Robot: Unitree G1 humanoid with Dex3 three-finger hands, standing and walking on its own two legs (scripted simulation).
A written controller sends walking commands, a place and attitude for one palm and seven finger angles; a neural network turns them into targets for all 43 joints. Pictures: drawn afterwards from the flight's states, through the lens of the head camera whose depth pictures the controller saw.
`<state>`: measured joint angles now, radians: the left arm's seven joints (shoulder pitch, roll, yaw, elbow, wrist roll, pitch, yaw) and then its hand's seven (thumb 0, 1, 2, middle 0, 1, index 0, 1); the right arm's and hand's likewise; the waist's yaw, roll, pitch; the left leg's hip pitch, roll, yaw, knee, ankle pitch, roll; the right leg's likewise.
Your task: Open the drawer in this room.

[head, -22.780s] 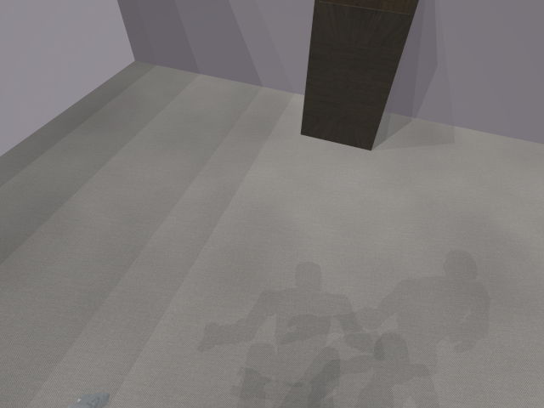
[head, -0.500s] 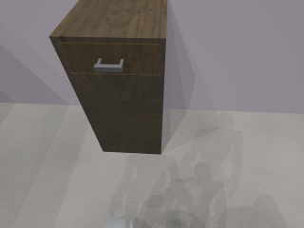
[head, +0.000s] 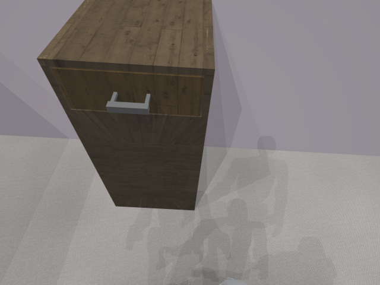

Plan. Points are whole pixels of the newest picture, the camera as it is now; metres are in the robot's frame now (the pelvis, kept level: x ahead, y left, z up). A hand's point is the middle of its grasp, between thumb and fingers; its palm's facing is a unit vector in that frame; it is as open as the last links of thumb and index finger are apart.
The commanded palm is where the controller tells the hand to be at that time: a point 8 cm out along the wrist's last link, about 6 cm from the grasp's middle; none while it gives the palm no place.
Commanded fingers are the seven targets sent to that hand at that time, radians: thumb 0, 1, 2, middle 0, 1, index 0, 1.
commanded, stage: come to a stop and stand still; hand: left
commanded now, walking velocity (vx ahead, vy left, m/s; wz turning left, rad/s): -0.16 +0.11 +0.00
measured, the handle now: (129, 102) +0.54 +0.20 +0.04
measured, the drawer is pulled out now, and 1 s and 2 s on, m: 0.00 0.00 0.00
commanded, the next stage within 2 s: look again from close up in 1.20 s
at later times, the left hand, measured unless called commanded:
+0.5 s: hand out of the picture +0.02 +0.19 -0.18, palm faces +0.05 -0.98 -0.21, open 7.4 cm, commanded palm none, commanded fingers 0.00 0.90 0.90 -0.20 -0.30 -0.20 -0.30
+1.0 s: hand out of the picture +0.03 +0.16 -0.17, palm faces +0.02 -0.97 -0.23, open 7.3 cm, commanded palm none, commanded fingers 0.00 0.90 0.90 -0.20 -0.30 -0.20 -0.30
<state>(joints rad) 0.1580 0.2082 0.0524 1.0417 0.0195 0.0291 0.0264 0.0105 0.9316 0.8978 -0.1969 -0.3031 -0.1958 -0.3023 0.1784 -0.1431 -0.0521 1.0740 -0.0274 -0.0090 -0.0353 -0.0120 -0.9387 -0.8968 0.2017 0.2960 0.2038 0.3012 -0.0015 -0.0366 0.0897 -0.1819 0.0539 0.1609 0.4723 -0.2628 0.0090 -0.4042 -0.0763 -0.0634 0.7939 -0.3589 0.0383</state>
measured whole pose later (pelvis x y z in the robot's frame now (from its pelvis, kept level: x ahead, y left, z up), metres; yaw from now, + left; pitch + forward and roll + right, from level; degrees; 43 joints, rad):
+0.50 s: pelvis -0.03 +0.00 +0.00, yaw +0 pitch +0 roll +0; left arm 0.18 0.18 0.04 1.02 0.02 0.03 0.02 0.00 0.90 0.90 -0.20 -0.30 -0.20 -0.30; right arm 0.20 -0.21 -0.05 1.03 -0.02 0.02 0.00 0.00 -0.91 -0.90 0.20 0.30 0.20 0.30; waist 0.02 0.00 0.05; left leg -0.16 0.04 0.01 0.50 -0.38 -0.02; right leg -0.35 -0.06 -0.10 0.47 -0.14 0.00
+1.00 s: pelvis -0.01 -0.02 +0.00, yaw +1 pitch +1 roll +0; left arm 0.18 0.15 0.02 1.11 0.01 -0.01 0.04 0.01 0.93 0.90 -0.20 -0.30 -0.20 -0.30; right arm 0.30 -0.14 -0.04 1.16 -0.01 0.02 -0.04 0.00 -0.91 -0.90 0.20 0.30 0.20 0.30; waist -0.03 0.04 0.07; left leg -0.15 0.07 0.04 0.51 -0.35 -0.03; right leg -0.21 -0.02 -0.11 0.49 -0.29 -0.02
